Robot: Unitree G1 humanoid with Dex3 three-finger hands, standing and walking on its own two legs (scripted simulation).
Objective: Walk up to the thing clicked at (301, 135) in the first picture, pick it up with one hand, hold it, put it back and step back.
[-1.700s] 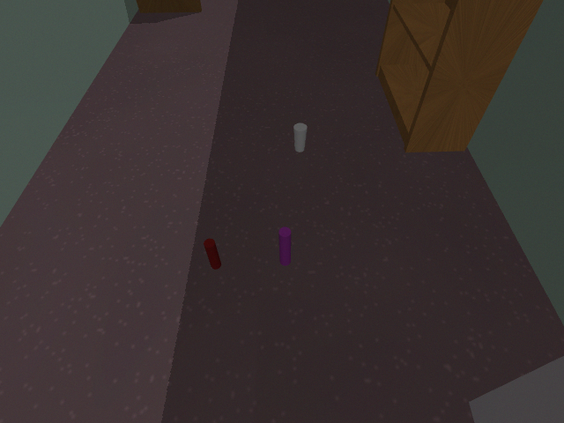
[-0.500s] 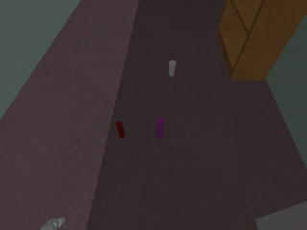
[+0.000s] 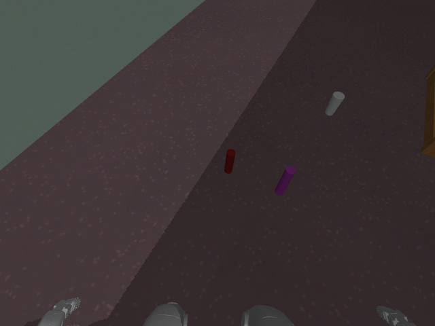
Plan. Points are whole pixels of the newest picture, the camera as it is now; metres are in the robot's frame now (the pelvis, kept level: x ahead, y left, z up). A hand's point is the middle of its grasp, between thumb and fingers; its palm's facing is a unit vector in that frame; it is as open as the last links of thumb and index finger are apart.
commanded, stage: walk up
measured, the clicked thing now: (333, 104) +1.36 -0.74 -0.67
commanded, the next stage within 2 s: stand in 1.66 s
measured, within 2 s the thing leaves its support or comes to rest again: neither
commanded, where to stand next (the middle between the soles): +0.05 -0.01 m, yaw +30 degrees
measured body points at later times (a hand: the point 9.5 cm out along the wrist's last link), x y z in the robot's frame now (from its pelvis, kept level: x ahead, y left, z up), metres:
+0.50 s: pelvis -0.01 -0.03 +0.01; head +0.03 -0.02 +0.46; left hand -0.05 +0.32 -0.08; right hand +0.20 -0.29 -0.10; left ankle -0.02 +0.12 -0.69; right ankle +0.03 -0.16 -0.71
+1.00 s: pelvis -0.02 -0.03 +0.00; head +0.01 -0.01 +0.45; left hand -0.12 +0.27 -0.11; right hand +0.24 -0.26 -0.10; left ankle -0.06 +0.08 -0.70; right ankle +0.06 -0.15 -0.71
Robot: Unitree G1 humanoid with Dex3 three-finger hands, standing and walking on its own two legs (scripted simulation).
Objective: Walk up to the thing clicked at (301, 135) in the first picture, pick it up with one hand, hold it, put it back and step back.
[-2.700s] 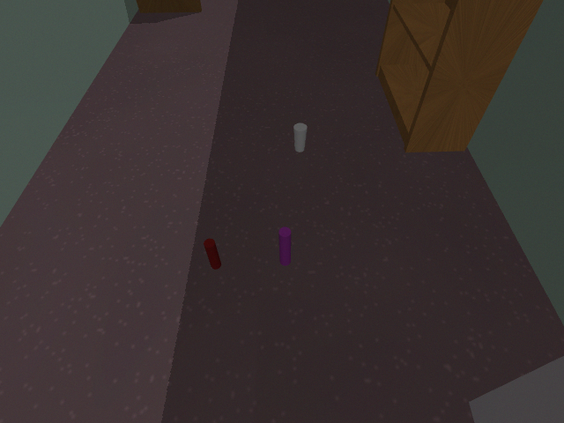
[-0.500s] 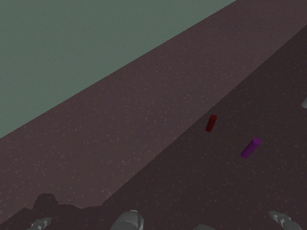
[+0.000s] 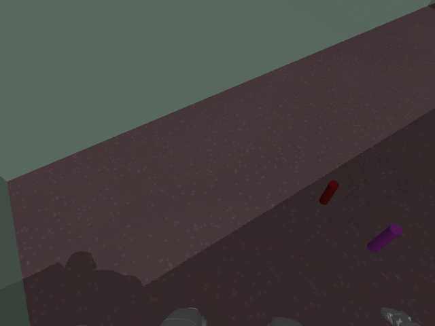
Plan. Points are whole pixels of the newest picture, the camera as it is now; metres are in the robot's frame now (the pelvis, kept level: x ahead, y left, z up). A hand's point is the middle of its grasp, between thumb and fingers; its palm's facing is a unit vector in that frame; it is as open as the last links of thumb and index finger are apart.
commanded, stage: walk up
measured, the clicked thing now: out of the picture +0.85 -1.30 -0.68
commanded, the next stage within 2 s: stand in 0.66 s
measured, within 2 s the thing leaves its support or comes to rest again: neither
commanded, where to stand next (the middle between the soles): +0.07 -0.02 m, yaw +0 degrees
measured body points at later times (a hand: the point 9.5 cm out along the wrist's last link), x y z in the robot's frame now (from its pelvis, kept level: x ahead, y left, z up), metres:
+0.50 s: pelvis +0.00 -0.01 +0.02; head +0.01 +0.00 +0.47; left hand +0.08 +0.30 -0.10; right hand +0.12 -0.30 -0.10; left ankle +0.02 +0.12 -0.71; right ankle +0.02 -0.14 -0.71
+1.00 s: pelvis +0.00 -0.02 +0.03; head +0.01 -0.02 +0.48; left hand +0.06 +0.29 -0.10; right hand +0.10 -0.31 -0.10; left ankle +0.02 +0.12 -0.71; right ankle +0.02 -0.14 -0.71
